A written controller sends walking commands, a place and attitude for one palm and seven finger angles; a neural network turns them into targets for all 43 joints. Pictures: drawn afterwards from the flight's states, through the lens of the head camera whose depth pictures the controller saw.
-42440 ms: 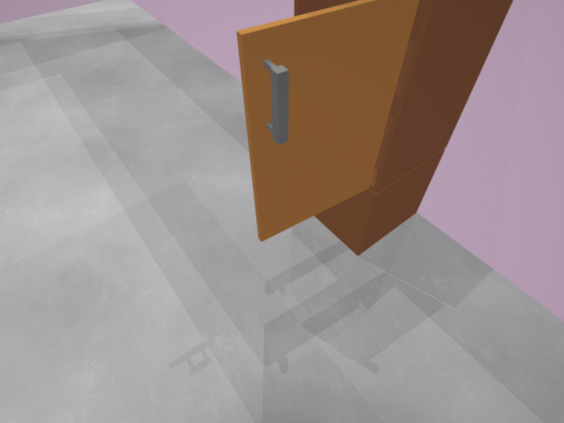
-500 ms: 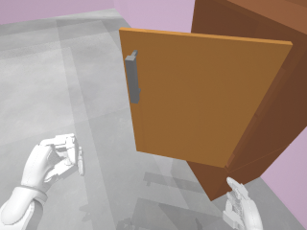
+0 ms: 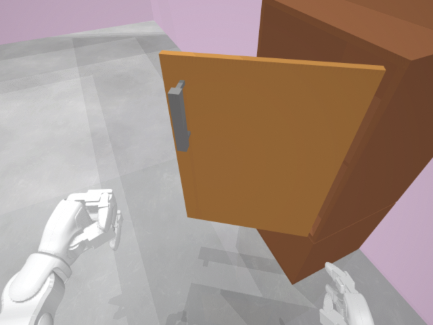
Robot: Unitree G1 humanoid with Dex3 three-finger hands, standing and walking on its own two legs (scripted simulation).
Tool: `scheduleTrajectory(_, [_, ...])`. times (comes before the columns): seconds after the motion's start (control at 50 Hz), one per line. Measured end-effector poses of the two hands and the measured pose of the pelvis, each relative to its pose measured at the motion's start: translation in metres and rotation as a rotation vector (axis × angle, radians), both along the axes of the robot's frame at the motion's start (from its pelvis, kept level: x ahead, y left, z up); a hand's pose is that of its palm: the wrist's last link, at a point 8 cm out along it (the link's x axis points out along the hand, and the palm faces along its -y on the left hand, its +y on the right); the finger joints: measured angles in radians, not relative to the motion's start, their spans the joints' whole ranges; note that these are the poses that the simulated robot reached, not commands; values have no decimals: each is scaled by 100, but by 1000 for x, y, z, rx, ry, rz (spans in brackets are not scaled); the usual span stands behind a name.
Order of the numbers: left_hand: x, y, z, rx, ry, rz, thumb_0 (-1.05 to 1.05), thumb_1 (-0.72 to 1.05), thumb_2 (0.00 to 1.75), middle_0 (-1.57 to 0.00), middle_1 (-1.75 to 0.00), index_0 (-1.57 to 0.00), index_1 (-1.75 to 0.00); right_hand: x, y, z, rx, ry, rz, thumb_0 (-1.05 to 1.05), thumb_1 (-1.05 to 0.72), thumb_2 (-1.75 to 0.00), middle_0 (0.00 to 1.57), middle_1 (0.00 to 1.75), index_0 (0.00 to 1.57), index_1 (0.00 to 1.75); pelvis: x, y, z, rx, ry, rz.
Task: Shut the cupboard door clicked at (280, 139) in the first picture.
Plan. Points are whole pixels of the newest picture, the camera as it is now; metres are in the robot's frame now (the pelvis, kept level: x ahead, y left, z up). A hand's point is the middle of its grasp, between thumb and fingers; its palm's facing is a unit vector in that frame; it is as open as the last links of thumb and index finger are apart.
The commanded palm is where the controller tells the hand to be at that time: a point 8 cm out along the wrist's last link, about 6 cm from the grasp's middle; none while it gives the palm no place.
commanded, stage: raise the hand and make a fist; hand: left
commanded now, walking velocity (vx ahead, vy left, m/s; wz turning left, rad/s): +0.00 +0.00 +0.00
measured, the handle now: (182, 116) +0.51 +0.13 +0.13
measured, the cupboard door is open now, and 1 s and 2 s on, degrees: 54 54 53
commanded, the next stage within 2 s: bring the fist close to the handle in 0.12 s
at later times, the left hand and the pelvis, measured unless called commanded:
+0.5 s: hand (127, 202) +0.26 +0.17 +0.14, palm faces -0.09 -0.99 -0.05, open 3.1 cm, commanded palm +0.25 +0.21 +0.14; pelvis -0.01 +0.00 +0.00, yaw +1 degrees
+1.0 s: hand (174, 163) +0.36 +0.12 +0.14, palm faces -0.12 -0.99 -0.03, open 3.1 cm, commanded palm +0.35 +0.17 +0.14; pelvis +0.00 -0.01 +0.00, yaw +0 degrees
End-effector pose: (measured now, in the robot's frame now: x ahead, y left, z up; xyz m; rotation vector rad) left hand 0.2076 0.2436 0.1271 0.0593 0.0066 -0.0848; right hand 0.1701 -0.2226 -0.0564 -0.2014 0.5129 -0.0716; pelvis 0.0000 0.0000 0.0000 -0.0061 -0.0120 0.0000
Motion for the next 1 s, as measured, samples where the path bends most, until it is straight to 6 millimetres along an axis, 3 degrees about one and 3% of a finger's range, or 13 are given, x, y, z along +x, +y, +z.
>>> scheduleTrajectory(0.12, [-8,10,20,13,-130,60,2,90,90,-130,-150,-130,-150,-2,4,1,-2,-6,25,1,-90,-90,21,30,20,30,-4,-1,1,-5,-19,11])
scheduleTrajectory(0.26, [-8,1,4,18,-6,2,1,90,90,-130,-150,-130,-150,-4,9,-1,20,-13,20,1,-90,-90,21,30,20,30,-9,2,1,-3,-23,8])
scheduleTrajectory(0.34, [-3,0,8,4,-43,6,2,90,90,-131,-150,-130,-150,-6,11,-2,14,-11,24,1,-90,-90,21,30,20,30,-10,2,1,-2,-25,12])
scheduleTrajectory(0.44, [19,-2,18,-17,-117,28,2,90,90,-131,-150,-131,-150,-9,10,-5,5,12,24,1,-90,-90,21,30,20,30,-12,1,1,-2,-28,18])
scheduleTrajectory(0.62, [70,-47,10,-12,-38,-81,2,90,90,-130,-150,-130,-150,-19,2,-14,21,63,-32,1,-90,-90,21,30,20,30,-7,2,2,11,-1,-4])
scheduleTrajectory(0.82, [102,-48,18,-7,-61,3,2,90,90,-130,-150,-130,-150,-21,-9,-23,28,142,-46,1,-90,-90,21,30,20,30,2,-5,3,14,13,-11])
scheduleTrajectory(1.0, [134,-71,12,-27,-13,-38,2,90,90,-130,-150,-130,-150,-16,-18,-27,13,179,-59,1,-90,-90,21,30,20,30,1,-9,2,15,28,-2])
